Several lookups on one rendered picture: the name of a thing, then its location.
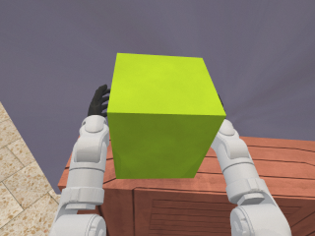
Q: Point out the robot left forearm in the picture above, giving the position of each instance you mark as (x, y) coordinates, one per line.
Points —
(86, 171)

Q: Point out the right robot upper arm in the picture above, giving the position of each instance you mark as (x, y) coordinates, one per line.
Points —
(258, 220)

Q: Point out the carton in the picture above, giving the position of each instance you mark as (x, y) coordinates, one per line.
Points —
(163, 115)

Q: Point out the left robot hand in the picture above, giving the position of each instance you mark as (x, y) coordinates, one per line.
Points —
(97, 106)

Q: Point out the pedestal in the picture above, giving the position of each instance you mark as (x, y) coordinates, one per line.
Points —
(200, 206)

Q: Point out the left robot upper arm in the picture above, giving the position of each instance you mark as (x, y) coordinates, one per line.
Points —
(90, 224)

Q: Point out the robot right forearm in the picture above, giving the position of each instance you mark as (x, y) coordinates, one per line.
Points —
(244, 187)

